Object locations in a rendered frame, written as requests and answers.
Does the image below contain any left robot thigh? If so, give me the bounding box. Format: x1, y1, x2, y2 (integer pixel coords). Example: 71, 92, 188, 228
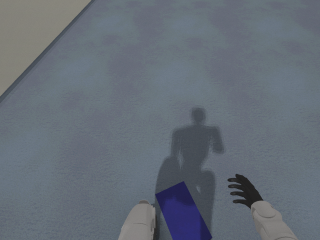
118, 203, 156, 240

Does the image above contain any robot right forearm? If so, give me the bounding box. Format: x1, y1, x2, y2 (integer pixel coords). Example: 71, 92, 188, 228
251, 200, 298, 240

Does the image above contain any left robot shin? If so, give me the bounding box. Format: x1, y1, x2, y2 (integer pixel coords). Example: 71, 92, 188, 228
139, 200, 154, 240

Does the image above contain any right robot hand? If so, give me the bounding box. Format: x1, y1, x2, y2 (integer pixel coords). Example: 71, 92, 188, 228
227, 174, 264, 210

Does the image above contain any carton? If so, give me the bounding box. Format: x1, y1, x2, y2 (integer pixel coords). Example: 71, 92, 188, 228
155, 181, 213, 240

